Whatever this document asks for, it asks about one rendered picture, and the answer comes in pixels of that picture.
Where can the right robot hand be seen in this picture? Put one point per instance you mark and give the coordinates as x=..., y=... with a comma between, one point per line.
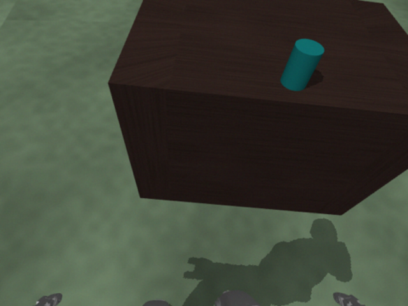
x=346, y=300

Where can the can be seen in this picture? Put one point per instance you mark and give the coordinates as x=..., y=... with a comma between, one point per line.
x=301, y=64

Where can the left robot hand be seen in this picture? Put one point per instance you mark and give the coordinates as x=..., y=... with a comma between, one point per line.
x=51, y=300

